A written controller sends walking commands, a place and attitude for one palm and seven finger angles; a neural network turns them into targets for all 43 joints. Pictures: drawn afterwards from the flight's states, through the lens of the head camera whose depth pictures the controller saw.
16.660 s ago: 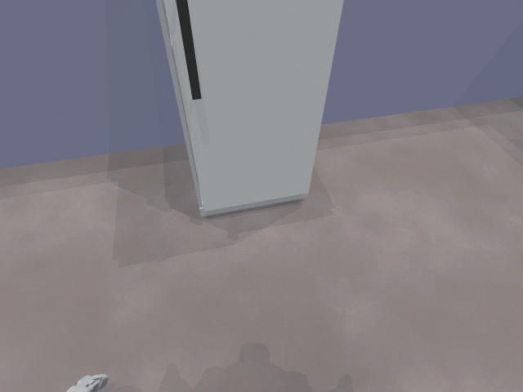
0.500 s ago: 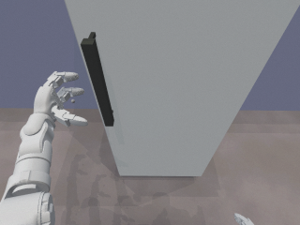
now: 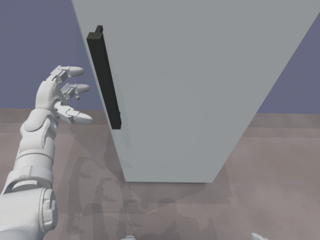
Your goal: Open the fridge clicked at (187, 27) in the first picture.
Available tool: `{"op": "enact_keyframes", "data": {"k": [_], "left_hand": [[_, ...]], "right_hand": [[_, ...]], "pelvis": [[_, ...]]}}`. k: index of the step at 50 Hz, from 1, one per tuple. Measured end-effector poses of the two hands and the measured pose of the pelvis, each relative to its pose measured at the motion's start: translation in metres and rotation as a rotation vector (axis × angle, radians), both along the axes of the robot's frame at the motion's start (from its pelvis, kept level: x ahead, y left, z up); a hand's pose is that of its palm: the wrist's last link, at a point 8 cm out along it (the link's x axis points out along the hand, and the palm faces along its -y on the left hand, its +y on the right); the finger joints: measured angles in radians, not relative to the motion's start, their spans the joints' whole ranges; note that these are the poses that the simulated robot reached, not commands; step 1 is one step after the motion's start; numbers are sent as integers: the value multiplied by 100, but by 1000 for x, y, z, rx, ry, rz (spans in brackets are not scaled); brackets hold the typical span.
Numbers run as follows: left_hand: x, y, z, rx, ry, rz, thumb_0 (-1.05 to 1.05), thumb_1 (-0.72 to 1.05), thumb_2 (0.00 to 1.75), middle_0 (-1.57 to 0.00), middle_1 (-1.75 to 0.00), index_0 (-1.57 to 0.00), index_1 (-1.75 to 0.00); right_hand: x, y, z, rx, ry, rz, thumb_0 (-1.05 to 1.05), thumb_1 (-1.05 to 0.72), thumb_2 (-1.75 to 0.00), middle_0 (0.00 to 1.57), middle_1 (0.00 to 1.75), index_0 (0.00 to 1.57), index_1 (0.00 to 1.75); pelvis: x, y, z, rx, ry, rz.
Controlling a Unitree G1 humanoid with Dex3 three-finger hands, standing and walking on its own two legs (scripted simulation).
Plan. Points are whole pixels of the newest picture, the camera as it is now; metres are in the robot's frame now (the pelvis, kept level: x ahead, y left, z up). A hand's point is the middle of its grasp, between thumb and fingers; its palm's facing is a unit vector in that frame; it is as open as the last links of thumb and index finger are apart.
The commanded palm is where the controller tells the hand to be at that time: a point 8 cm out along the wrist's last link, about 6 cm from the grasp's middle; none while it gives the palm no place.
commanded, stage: feel for the door with the fingertips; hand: left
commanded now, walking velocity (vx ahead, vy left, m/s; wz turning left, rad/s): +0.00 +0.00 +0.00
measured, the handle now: (109, 85) +0.49 +0.15 +0.12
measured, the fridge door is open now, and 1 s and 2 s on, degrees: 0 0 0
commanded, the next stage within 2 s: slide the fingers in behind the handle in 0.78 s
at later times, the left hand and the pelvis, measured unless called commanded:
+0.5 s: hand (92, 97) +0.43 +0.18 +0.13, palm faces +0.04 -1.00 +0.00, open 14.0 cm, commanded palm +0.41 +0.23 +0.13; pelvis +0.01 -0.01 +0.00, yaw -1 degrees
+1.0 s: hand (92, 93) +0.44 +0.19 +0.13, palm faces +0.04 -1.00 -0.01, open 13.7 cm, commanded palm +0.42 +0.23 +0.13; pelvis +0.00 -0.01 +0.00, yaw +0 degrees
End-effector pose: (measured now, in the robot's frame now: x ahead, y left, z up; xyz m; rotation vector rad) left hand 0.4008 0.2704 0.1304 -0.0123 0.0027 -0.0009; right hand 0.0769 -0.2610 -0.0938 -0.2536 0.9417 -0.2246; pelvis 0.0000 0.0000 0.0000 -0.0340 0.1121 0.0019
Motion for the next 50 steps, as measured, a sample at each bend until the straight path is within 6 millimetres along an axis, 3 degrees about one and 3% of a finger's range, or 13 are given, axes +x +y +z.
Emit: {"op": "enact_keyframes", "data": {"k": [7, 15, 22, 29, 38, 50], "left_hand": [[5, -25, -5, -10, -2, -21, -2, -50, 30, -30, -120, -29, -120], [6, -41, -8, 5, -11, 15, -2, -50, 30, -30, -120, -30, -120], [1, -38, -1, 14, -13, 35, -2, -50, 30, -30, -120, -30, -120], [10, -34, -3, 8, 29, 36, -2, -50, 30, -30, -120, -30, -120], [16, -32, -4, 18, 10, 37, -2, -50, 30, -32, -121, -32, -122], [18, -31, -3, 19, 12, 39, -2, -50, 30, -34, -123, -34, -125]], "right_hand": [[-5, 3, -2, 19, 7, -17, 2, -91, -90, 21, 30, 20, 30], [6, 9, -1, 49, -32, -19, 2, -91, -90, 21, 30, 20, 30], [20, 8, -1, 58, -54, -2, 1, -91, -90, 21, 30, 20, 30], [26, 1, 0, 32, -44, 16, 1, -91, -90, 21, 30, 20, 30], [11, -10, -5, 15, 10, 0, 1, -91, -90, 21, 30, 20, 30], [-9, -7, -11, 27, 56, -14, 1, -91, -90, 21, 30, 20, 30]], "pelvis": [[4, 3, 0, 4, 3, -10], [9, 1, 1, 10, -4, -24], [11, -3, 2, 12, -18, -18], [7, -8, 2, 11, -9, -3], [8, -9, 0, 10, 12, 1], [4, -9, -1, 6, 12, 3]]}}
